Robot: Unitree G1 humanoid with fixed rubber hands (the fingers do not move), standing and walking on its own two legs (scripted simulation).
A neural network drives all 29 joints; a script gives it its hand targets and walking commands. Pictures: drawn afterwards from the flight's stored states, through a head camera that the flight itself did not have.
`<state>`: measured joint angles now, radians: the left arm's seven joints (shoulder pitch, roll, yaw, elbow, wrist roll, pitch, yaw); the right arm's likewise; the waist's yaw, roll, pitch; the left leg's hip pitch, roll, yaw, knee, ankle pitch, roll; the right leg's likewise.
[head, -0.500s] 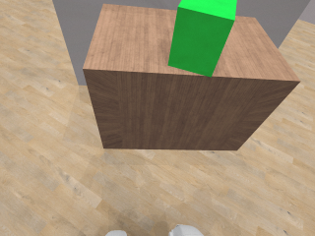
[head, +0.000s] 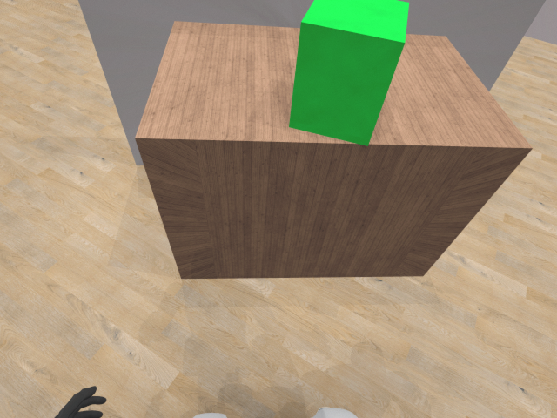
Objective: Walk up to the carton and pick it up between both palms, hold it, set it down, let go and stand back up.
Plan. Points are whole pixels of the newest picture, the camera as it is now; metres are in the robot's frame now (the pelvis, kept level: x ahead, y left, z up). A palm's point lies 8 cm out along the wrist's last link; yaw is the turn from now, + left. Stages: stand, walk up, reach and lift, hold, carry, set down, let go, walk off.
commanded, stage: walk up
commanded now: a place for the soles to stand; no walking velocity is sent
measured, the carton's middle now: (345, 68) +0.83 -0.15 +0.07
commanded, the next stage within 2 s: none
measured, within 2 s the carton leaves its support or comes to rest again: neither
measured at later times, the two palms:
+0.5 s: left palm out of the picture +0.11 +0.29 -0.10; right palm out of the picture +0.10 -0.31 -0.08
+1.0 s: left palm out of the picture +0.12 +0.28 -0.10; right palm out of the picture +0.09 -0.33 -0.08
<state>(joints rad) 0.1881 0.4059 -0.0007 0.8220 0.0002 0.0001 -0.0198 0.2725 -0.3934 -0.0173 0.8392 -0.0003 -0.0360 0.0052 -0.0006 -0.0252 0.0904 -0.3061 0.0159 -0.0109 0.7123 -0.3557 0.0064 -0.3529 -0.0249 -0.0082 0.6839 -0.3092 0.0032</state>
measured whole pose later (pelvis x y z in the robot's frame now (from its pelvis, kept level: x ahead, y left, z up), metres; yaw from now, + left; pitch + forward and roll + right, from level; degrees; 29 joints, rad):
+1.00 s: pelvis +0.01 -0.02 +0.00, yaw +0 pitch -2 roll -1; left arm 0.18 0.42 0.00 0.82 0.00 0.01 -0.06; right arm 0.25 -0.40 -0.03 0.84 0.00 -0.07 0.00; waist 0.00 -0.03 0.05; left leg -0.30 0.04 -0.02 0.70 -0.37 0.02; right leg -0.41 0.00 -0.01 0.85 -0.39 0.00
